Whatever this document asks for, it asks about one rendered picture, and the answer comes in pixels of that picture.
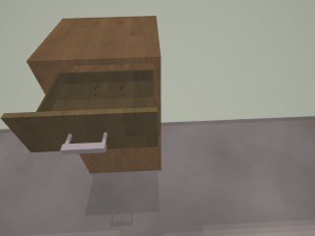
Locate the cabinet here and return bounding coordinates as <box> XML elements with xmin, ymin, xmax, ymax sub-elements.
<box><xmin>27</xmin><ymin>16</ymin><xmax>161</xmax><ymax>174</ymax></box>

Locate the handle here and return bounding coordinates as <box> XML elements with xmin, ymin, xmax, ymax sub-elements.
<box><xmin>60</xmin><ymin>132</ymin><xmax>107</xmax><ymax>154</ymax></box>

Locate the drawer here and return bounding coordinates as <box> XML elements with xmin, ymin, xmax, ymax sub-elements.
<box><xmin>1</xmin><ymin>69</ymin><xmax>158</xmax><ymax>152</ymax></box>

